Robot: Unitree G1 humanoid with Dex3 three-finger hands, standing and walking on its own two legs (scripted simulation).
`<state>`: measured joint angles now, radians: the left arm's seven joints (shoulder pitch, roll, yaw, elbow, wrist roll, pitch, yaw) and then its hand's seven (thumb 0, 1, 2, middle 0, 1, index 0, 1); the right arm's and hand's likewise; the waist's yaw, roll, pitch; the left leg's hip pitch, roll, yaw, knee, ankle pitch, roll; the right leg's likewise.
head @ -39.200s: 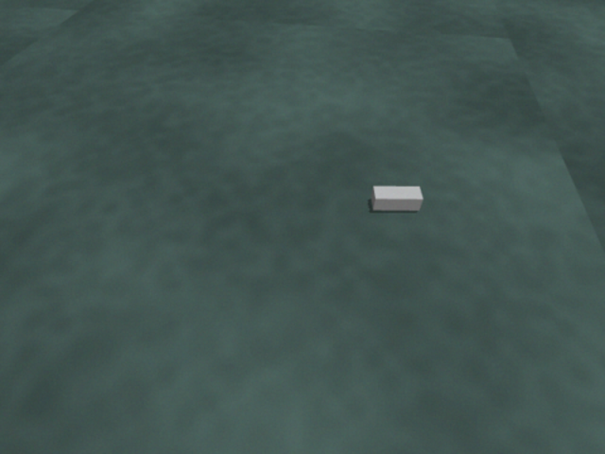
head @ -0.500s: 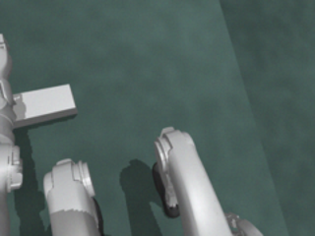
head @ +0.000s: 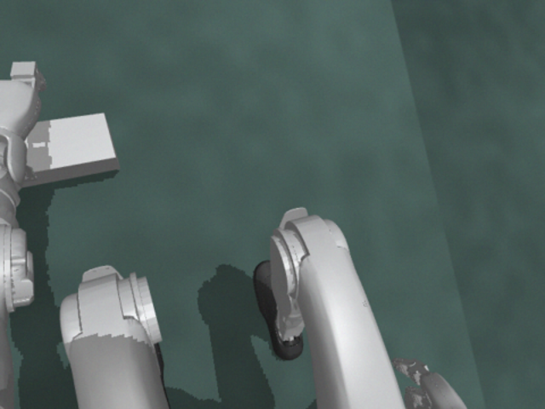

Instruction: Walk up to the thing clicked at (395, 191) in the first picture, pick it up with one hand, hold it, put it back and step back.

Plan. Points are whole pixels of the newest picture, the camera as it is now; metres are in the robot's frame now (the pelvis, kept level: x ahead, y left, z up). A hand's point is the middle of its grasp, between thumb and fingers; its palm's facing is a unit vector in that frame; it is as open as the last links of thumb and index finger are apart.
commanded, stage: home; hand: left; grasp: from above
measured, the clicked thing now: (47, 153) +0.54 +0.22 -0.30
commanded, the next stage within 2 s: none
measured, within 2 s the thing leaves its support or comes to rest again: neither
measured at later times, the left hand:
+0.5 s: hand out of the picture +0.46 +0.26 -0.04, palm faces -0.38 -0.42 -0.83, open 10.0 cm
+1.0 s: hand out of the picture +0.30 +0.20 +0.17, palm faces -0.02 -0.92 -0.39, open 7.4 cm
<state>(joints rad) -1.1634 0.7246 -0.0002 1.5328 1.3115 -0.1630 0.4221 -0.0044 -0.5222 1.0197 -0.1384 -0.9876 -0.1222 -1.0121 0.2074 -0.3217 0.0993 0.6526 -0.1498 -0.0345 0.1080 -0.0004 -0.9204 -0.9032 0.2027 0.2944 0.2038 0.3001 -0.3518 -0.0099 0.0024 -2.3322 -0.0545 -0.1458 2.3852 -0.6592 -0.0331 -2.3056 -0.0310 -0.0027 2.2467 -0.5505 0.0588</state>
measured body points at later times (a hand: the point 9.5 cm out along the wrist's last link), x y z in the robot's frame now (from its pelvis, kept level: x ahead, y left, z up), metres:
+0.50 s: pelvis +0.01 +0.01 +0.08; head +0.24 +0.04 +0.47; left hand +0.47 +0.27 +0.00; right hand +0.08 -0.27 -0.04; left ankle +0.08 +0.13 -0.30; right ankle +0.13 -0.15 -0.30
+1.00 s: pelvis +0.03 +0.00 +0.26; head +0.14 +0.03 +0.70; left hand +0.30 +0.25 +0.19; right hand +0.24 -0.22 +0.17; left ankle +0.08 +0.13 -0.30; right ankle +0.13 -0.15 -0.30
